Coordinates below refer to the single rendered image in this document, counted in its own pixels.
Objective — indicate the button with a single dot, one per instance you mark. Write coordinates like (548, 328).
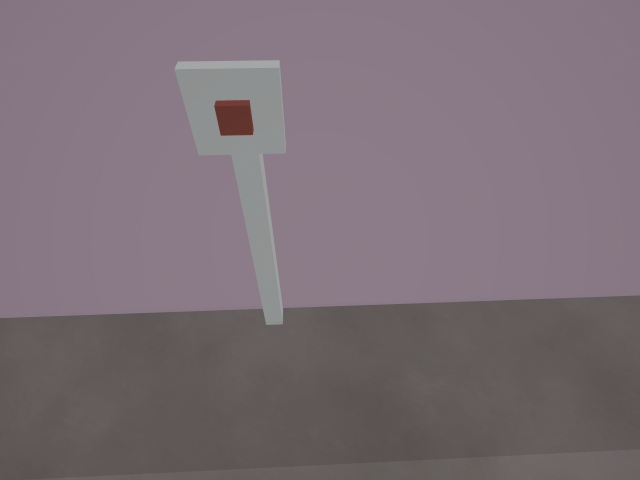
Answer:
(234, 117)

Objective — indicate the panel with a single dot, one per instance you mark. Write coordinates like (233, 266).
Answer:
(202, 83)

